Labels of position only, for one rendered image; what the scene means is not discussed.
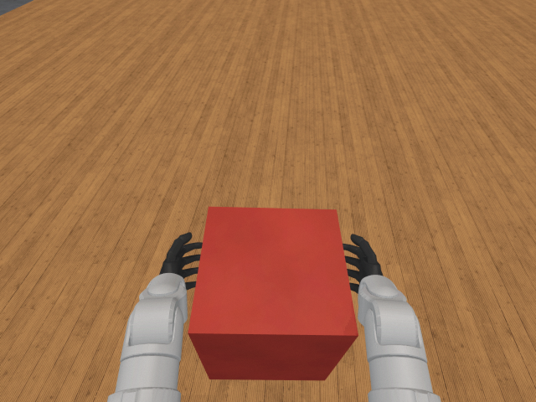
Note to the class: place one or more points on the robot right hand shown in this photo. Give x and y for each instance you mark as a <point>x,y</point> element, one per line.
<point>367,262</point>

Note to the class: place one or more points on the carton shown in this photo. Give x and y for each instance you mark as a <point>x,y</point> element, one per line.
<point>272,299</point>

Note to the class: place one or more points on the robot left hand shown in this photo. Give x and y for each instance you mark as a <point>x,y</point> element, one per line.
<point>175,261</point>

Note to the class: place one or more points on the robot left forearm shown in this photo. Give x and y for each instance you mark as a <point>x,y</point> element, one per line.
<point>152,345</point>

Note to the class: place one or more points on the robot right forearm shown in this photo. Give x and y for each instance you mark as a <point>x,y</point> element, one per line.
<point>394,344</point>

